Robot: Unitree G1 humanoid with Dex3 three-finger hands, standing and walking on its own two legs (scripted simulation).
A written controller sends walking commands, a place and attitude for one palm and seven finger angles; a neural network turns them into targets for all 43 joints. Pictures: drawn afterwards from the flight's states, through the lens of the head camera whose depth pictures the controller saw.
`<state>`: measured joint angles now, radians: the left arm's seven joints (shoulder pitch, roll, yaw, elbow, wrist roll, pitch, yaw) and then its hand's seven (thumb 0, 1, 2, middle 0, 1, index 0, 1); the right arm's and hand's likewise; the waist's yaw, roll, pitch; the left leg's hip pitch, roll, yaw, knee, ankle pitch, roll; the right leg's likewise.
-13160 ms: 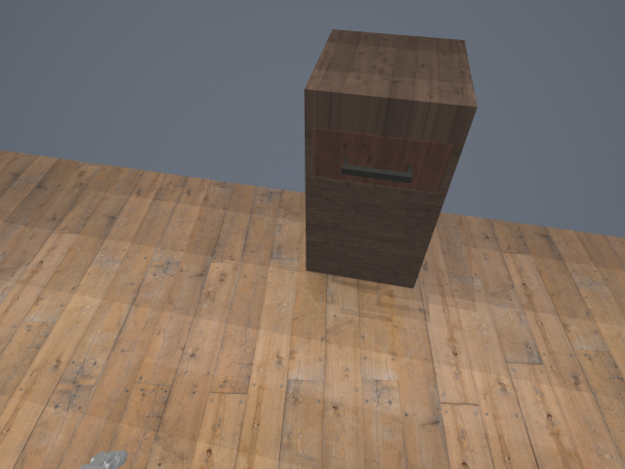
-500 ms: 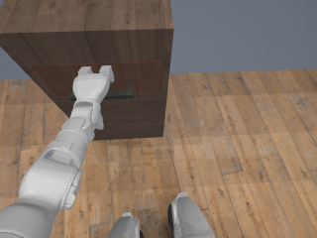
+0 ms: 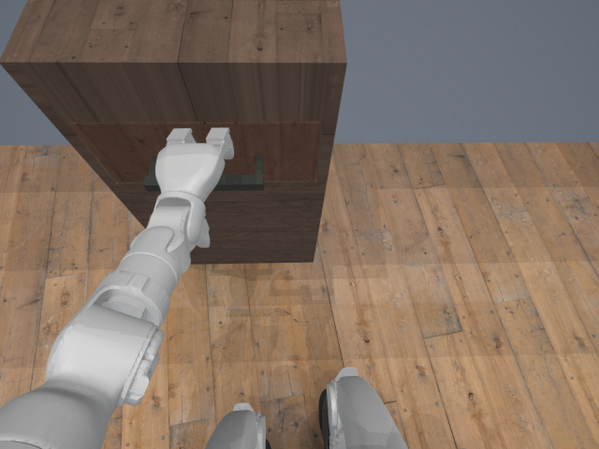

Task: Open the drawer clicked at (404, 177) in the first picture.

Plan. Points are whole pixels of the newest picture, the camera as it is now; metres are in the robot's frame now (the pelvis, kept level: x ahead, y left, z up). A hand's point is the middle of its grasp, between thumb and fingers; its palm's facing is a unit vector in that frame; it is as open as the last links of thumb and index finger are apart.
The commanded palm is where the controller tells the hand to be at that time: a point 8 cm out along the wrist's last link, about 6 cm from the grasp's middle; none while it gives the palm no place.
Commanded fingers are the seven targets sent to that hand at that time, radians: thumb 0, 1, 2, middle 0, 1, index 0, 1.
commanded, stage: move the hooked fingers above the handle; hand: left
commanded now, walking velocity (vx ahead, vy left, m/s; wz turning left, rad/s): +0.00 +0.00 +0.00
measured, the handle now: (206, 172) +0.56 +0.11 -0.09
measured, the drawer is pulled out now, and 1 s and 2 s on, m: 0.00 0.00 0.00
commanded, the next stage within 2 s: none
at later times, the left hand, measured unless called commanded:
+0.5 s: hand (204, 187) +0.49 +0.10 -0.03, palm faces -0.01 -0.08 -1.00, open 13.8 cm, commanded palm +0.47 +0.13 +0.02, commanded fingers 0.00 -0.50 0.30 -0.30 -1.20 -0.30 -1.20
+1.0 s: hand (199, 170) +0.51 +0.11 -0.02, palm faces +0.13 -0.03 -0.99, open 13.8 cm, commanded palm +0.48 +0.14 +0.01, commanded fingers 0.00 -0.50 0.30 -0.30 -1.20 -0.30 -1.20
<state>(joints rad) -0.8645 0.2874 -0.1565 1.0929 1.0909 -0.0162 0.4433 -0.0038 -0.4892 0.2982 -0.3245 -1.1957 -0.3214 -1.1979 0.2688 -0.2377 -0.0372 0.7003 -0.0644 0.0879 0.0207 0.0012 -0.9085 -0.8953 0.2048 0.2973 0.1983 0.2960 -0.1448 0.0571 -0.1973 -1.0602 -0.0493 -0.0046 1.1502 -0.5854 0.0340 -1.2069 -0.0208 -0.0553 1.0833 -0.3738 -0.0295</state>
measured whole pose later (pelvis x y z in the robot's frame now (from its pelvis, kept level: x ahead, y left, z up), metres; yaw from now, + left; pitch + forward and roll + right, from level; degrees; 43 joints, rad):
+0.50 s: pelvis +0.00 -0.01 +0.00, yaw +0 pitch +28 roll +0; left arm -0.82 0.30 -0.12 1.04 1.14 -0.07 0.52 0.00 -0.49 0.30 -0.33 -1.20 -0.32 -1.20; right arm 0.27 -0.24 -0.03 0.72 -0.08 0.09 0.02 0.00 -0.91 -0.90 0.21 0.30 0.20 0.30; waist -0.14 0.05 -0.20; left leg -1.07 -0.05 0.00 1.17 -0.59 0.03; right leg -1.22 -0.02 -0.05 1.11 -0.38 -0.04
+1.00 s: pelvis -0.02 +0.00 -0.02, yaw -1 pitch +30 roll +1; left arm -0.93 0.35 -0.07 1.12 1.17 0.00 0.63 0.00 -0.49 0.30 -0.32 -1.20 -0.32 -1.20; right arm 0.25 -0.26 -0.02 0.72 -0.08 0.09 0.02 0.00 -0.91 -0.90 0.20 0.30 0.20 0.30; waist -0.18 0.06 -0.19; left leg -1.16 -0.04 0.02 1.25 -0.61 0.03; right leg -1.32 -0.01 -0.04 1.18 -0.38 -0.04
